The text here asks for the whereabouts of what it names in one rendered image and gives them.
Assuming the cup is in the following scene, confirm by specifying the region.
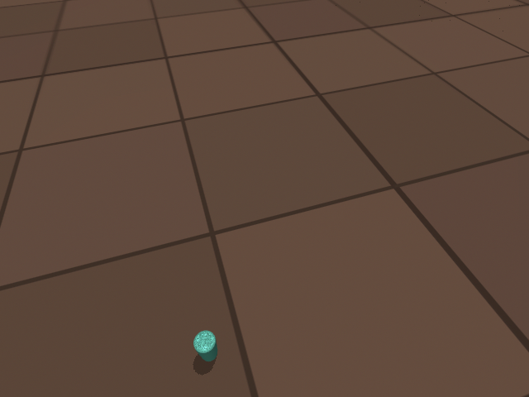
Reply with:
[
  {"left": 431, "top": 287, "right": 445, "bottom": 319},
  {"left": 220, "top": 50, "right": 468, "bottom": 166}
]
[{"left": 193, "top": 330, "right": 217, "bottom": 361}]

